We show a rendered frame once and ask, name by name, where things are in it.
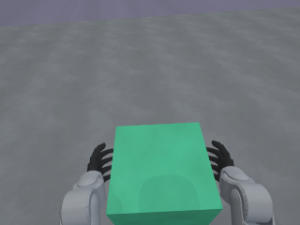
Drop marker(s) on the right robot forearm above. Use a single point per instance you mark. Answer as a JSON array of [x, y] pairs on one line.
[[251, 203]]

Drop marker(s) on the carton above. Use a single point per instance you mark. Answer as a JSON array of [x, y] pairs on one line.
[[161, 175]]

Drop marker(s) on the robot right hand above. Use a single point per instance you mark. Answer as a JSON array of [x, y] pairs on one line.
[[222, 160]]

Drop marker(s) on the robot left hand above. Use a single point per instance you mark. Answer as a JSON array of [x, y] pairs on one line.
[[96, 161]]

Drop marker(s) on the left robot forearm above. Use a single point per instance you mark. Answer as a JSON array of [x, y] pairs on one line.
[[81, 205]]

